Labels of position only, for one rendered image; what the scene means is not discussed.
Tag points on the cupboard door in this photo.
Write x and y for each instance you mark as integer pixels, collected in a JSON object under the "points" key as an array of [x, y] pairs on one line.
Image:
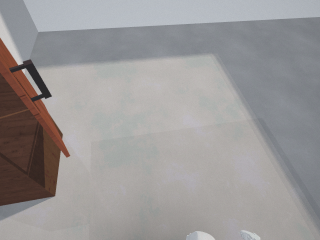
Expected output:
{"points": [[23, 88]]}

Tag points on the robot right hand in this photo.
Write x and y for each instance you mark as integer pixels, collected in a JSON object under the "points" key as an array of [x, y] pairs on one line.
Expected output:
{"points": [[246, 235]]}

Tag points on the handle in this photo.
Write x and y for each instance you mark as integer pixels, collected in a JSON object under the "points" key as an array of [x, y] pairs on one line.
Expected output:
{"points": [[28, 64]]}

